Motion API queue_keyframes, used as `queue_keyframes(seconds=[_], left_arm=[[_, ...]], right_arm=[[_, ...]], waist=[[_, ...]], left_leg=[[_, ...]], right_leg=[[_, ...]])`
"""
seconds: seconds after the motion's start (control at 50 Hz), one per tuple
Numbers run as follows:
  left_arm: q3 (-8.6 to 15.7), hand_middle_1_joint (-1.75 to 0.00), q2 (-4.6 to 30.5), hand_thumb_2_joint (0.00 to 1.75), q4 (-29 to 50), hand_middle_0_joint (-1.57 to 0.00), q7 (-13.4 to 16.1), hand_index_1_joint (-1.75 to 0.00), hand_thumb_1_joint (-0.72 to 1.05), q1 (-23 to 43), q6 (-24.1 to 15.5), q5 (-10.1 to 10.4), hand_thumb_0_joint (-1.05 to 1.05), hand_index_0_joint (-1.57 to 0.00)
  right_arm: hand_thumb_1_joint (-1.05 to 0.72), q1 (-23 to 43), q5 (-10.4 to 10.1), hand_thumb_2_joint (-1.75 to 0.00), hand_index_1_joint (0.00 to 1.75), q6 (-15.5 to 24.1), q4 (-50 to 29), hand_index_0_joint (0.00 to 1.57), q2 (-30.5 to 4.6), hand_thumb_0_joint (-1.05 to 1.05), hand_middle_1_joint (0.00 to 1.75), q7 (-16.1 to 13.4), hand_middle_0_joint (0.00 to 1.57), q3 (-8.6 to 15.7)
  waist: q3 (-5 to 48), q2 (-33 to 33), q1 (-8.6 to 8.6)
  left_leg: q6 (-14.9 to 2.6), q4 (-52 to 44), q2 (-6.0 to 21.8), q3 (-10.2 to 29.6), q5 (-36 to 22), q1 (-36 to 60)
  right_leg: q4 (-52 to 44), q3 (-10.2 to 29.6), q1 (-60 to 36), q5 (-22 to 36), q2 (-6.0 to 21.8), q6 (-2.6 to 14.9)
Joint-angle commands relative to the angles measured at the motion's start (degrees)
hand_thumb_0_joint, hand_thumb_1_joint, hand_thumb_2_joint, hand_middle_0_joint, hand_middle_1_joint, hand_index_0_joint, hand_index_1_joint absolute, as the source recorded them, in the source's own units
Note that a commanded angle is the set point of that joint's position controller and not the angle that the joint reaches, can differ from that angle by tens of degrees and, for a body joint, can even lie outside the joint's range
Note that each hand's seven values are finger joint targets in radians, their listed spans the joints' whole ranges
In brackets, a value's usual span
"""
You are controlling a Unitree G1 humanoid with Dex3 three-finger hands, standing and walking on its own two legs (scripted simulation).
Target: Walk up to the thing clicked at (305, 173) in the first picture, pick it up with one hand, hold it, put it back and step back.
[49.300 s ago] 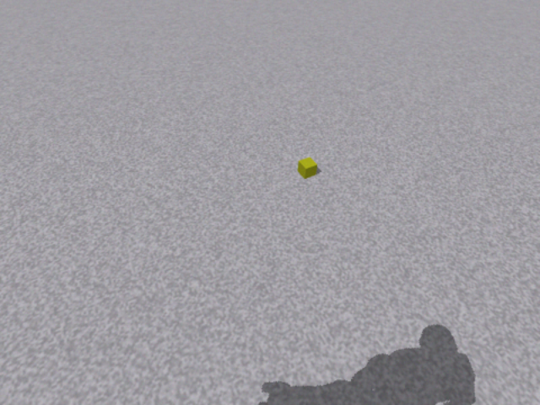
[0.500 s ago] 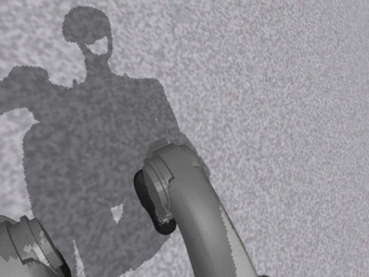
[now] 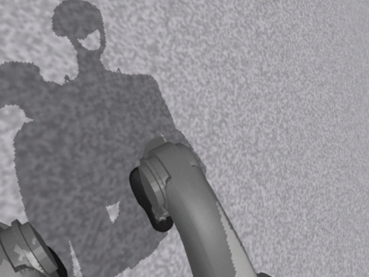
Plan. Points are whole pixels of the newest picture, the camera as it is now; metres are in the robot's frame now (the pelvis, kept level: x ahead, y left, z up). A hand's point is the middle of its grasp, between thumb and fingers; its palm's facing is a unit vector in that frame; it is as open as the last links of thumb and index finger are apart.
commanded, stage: close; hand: left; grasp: from above
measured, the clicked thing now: out of the picture +0.51 +0.22 -0.29
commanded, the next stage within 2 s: settle in 1.06 s
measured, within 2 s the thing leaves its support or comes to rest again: leaves its support in 1.54 s
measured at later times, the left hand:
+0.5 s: hand out of the picture +0.50 +0.21 -0.27, palm faces -0.36 -0.25 -0.90, open 11.1 cm
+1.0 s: hand out of the picture +0.50 +0.21 -0.26, palm faces -0.36 -0.25 -0.90, open 10.6 cm
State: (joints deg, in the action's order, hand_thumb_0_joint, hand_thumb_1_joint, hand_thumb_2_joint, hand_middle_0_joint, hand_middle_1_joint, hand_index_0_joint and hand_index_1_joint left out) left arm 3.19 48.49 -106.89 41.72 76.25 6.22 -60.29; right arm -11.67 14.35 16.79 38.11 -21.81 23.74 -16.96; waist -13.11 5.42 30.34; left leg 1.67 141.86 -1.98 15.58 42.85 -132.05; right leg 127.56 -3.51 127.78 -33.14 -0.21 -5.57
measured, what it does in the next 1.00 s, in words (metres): stands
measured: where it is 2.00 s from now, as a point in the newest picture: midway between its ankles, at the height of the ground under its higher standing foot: (113, 248)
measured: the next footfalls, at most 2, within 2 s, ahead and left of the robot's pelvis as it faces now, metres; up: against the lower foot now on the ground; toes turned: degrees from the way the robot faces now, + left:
none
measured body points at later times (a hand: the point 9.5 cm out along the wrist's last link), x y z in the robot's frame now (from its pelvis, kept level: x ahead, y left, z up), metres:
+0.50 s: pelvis +0.00 +0.00 +0.00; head +0.31 +0.10 +0.31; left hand +0.52 +0.22 -0.21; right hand -0.03 -0.24 -0.03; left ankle +0.05 +0.12 -0.30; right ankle +0.14 -0.15 -0.29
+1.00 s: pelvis +0.00 +0.00 +0.00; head +0.31 +0.10 +0.31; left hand +0.52 +0.22 -0.21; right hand -0.04 -0.23 -0.02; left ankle +0.05 +0.12 -0.30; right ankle +0.14 -0.15 -0.30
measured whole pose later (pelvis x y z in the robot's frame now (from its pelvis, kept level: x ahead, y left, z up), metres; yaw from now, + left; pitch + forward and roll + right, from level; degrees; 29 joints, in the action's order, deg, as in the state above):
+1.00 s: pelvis +0.00 +0.00 +0.00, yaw +0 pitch +31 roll -16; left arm 3.9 49.2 -108.0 43.1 76.1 6.8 -59.0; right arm -11.9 14.2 17.0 37.7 -22.5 23.1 -17.5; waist -13.9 5.2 31.1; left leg 1.4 141.4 -1.9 15.7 42.1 -131.7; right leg 126.7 -3.9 126.9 -32.5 0.0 -5.7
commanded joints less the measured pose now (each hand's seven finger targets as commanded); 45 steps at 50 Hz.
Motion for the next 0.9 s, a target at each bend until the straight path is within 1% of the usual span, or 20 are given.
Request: queue_keyframes(seconds=[0.0,0.04,0.12,0.14,0.18,0.32,0.4,0.42,0.44,0.46,0.48,0.54,0.58,0.6,0.68,0.76,0.78,0.8,0.86,0.88], left_arm=[[-0.2,-0.79,6.9,0.85,4.4,-0.37,2.8,-0.8,-0.17,15.9,0.0,-1.3,0.0,-0.35],[-1.0,-0.77,5.2,0.79,5.0,-0.38,2.4,-0.77,-0.14,16.0,-0.2,-0.7,0.0,-0.37],[0.2,-0.76,7.6,0.75,4.1,-0.4,2.9,-0.76,-0.11,14.8,-0.1,-1.2,0.0,-0.4],[-0.4,-0.76,6.5,0.76,4.4,-0.41,2.7,-0.76,-0.09,15.4,-0.2,-1.0,0.0,-0.41],[0.2,-0.77,6.9,0.76,4.4,-0.4,2.7,-0.77,-0.09,15.0,-0.3,-0.6,0.0,-0.4],[-0.7,-0.78,6.1,0.77,4.1,-0.47,2.9,-0.78,0.0,15.7,-0.3,0.3,0.0,-0.47],[-0.8,-0.75,5.4,0.78,5.5,-0.51,2.8,-0.76,0.03,16.1,0.1,1.2,0.0,-0.51],[-0.4,-0.76,6.5,0.76,5.2,-0.5,3.1,-0.76,0.03,16.4,0.1,0.9,0.0,-0.5],[-0.8,-0.74,5.1,0.75,5.7,-0.51,2.9,-0.74,0.04,16.3,0.2,1.0,0.0,-0.51],[-0.4,-0.75,6.2,0.73,5.1,-0.5,3.2,-0.74,0.05,16.3,0.2,0.8,0.0,-0.5],[-1.1,-0.73,5.3,0.74,5.2,-0.52,3.0,-0.73,0.06,15.8,0.3,1.1,0.0,-0.52],[-0.6,-0.74,6.6,0.73,4.9,-0.52,2.7,-0.74,0.06,16.1,0.2,0.8,0.0,-0.52],[-0.2,-0.73,7.6,0.74,4.2,-0.53,2.9,-0.73,0.06,15.2,0.2,0.3,0.0,-0.53],[-0.6,-0.72,6.2,0.76,4.7,-0.55,2.7,-0.73,0.07,15.4,0.2,0.7,0.0,-0.54],[0.0,-0.75,7.2,0.79,4.0,-0.57,3.2,-0.75,0.12,14.4,0.5,0.4,0.0,-0.57],[-0.7,-0.77,5.5,0.78,4.1,-0.57,3.0,-0.77,0.13,15.2,0.4,0.8,0.0,-0.57],[-0.3,-0.79,6.6,0.81,3.6,-0.58,3.4,-0.79,0.14,15.3,0.5,0.6,0.0,-0.57],[-0.4,-0.78,5.9,0.81,3.8,-0.58,3.3,-0.78,0.15,14.8,0.6,0.9,0.0,-0.58],[-0.3,-0.8,7.1,0.82,3.8,-0.6,3.4,-0.8,0.16,15.1,0.6,1.0,0.0,-0.6],[-0.3,-0.78,6.1,0.82,4.3,-0.6,3.2,-0.78,0.17,15.5,0.7,1.3,0.0,-0.6]], right_arm=[[-0.88,-15.6,-0.6,-0.9,0.3,-0.5,3.1,0.2,-20.9,0.0,0.3,-0.4,0.2,5.4],[-0.88,-15.0,-0.3,-0.9,0.3,-0.4,2.1,0.2,-20.0,0.0,0.3,-0.2,0.2,4.8],[-0.88,-15.2,-0.5,-0.9,0.3,-0.6,2.3,0.2,-20.6,0.0,0.3,-0.7,0.2,5.1],[-0.88,-14.4,-0.5,-0.9,0.3,-0.5,2.0,0.2,-19.9,0.0,0.3,-0.6,0.2,4.9],[-0.88,-14.8,-0.5,-0.9,0.3,-0.6,1.8,0.2,-20.6,0.0,0.3,-0.8,0.2,5.2],[-0.88,-14.4,-0.1,-0.9,0.3,-0.3,2.3,0.2,-20.4,0.0,0.3,-1.0,0.2,5.0],[-0.88,-14.4,0.1,-0.9,0.3,0.1,2.2,0.2,-20.3,0.0,0.3,-0.7,0.2,4.8],[-0.88,-14.9,-0.1,-0.9,0.3,-0.1,2.5,0.2,-21.1,0.0,0.3,-0.8,0.2,5.2],[-0.88,-14.6,-0.1,-0.9,0.3,0.1,2.0,0.2,-20.5,0.0,0.3,-0.5,0.2,4.9],[-0.88,-14.7,-0.3,-0.9,0.3,0.1,2.4,0.2,-21.1,0.0,0.3,-0.6,0.2,5.0],[-0.88,-14.3,0.0,-0.9,0.3,0.1,2.1,0.2,-20.4,0.0,0.3,-0.4,0.2,4.5],[-0.88,-14.0,-0.4,-0.9,0.3,0.4,2.5,0.2,-20.7,0.0,0.3,-0.7,0.2,4.6],[-0.88,-15.1,-0.6,-0.9,0.3,0.0,2.8,0.2,-20.9,0.0,0.3,-0.7,0.2,4.9],[-0.88,-15.1,-0.2,-0.9,0.3,-0.1,2.0,0.2,-20.3,0.0,0.3,-0.6,0.2,4.5],[-0.88,-14.6,-0.4,-0.9,0.3,-0.4,2.2,0.2,-20.6,0.0,0.3,-0.9,0.2,4.6],[-0.88,-14.3,-0.3,-0.9,0.3,-0.2,2.0,0.2,-20.2,0.0,0.3,-0.7,0.2,4.6],[-0.88,-14.5,-0.4,-0.9,0.3,-0.2,2.3,0.2,-21.3,0.0,0.3,-0.9,0.2,5.1],[-0.88,-14.2,-0.4,-0.9,0.3,-0.2,1.9,0.2,-20.7,0.0,0.3,-0.8,0.2,4.9],[-0.88,-14.6,-0.4,-0.9,0.3,-0.2,2.5,0.2,-20.5,0.0,0.3,-1.0,0.2,4.7],[-0.88,-14.0,-0.4,-0.9,0.3,0.0,2.1,0.2,-20.3,0.0,0.3,-0.8,0.2,4.5]], waist=[[38.3,-31.2,4.95],[37.2,-30.1,5.99],[36.6,-29.4,5.02],[35.1,-29.1,5.61],[36.4,-28.5,5.27],[35.1,-28.6,6.5],[35.5,-29.0,6.71],[36.3,-29.5,6.49],[35.5,-30.0,6.62],[35.8,-30.1,6.37],[35.6,-29.6,6.99],[34.7,-28.5,6.23],[36.3,-29.4,5.87],[36.3,-28.5,6.44],[36.4,-28.7,5.61],[34.7,-29.4,6.7],[34.8,-29.4,6.57],[34.6,-29.2,6.45],[35.2,-28.7,6.42],[34.2,-28.3,6.36]], left_leg=[[-0.79,-17.3,2.4,-6.1,-14.6,26.2],[-0.96,-16.8,2.3,-6.3,-14.2,25.3],[-1.14,-17.6,2.2,-6.4,-12.1,23.6],[-1.18,-17.2,2.2,-6.4,-11.2,23.2],[-1.11,-17.2,2.4,-5.9,-12.3,24.2],[-1.27,-17.4,2.1,-6.4,-10.0,23.3],[-1.05,-17.5,2.2,-6.1,-11.9,24.7],[-0.97,-17.8,2.4,-5.8,-12.1,25.2],[-0.73,-17.6,2.4,-5.5,-13.0,26.2],[-0.8,-17.7,2.5,-5.5,-12.4,25.8],[-0.9,-17.3,2.2,-6.0,-12.5,25.6],[-1.26,-17.4,2.2,-6.2,-9.9,23.1],[-1.07,-17.8,2.3,-5.9,-11.4,24.0],[-1.06,-17.4,2.3,-6.1,-12.7,24.4],[-1.05,-17.6,2.4,-6.1,-12.7,24.1],[-0.99,-17.8,2.2,-5.8,-11.0,24.9],[-0.97,-18.0,2.5,-5.6,-10.9,24.5],[-0.89,-17.9,2.4,-5.5,-11.1,24.4],[-1.18,-17.5,2.2,-6.3,-10.9,23.1],[-1.1,-17.4,2.1,-5.9,-11.0,23.4]], right_leg=[[-7.6,-11.4,-26.0,14.5,-2.0,6.24],[-7.6,-11.6,-26.4,14.4,-2.0,6.03],[-8.1,-11.4,-26.7,12.8,-2.1,6.0],[-8.0,-11.5,-25.4,12.1,-1.8,5.92],[-8.1,-11.6,-25.7,13.0,-1.9,5.91],[-9.0,-11.5,-26.3,11.7,-2.0,5.74],[-8.6,-11.6,-26.0,12.9,-1.9,5.78],[-8.7,-11.6,-26.0,13.1,-1.9,5.89],[-8.1,-11.7,-24.8,13.8,-1.5,5.93],[-8.3,-11.8,-24.9,13.2,-1.6,5.95],[-8.4,-11.6,-26.6,13.7,-1.8,5.82],[-9.1,-11.4,-25.5,11.3,-1.8,5.81],[-8.7,-11.4,-26.8,12.4,-1.9,5.88],[-8.6,-11.5,-27.7,13.6,-1.9,5.74],[-8.6,-11.3,-27.4,13.7,-1.9,5.83],[-8.7,-11.8,-25.4,12.4,-1.9,5.9],[-8.8,-11.8,-25.4,12.3,-1.8,5.96],[-8.4,-11.6,-25.4,12.6,-1.7,5.88],[-9.2,-11.3,-27.3,12.5,-1.9,5.68],[-8.7,-11.4,-25.5,12.4,-1.4,5.68]])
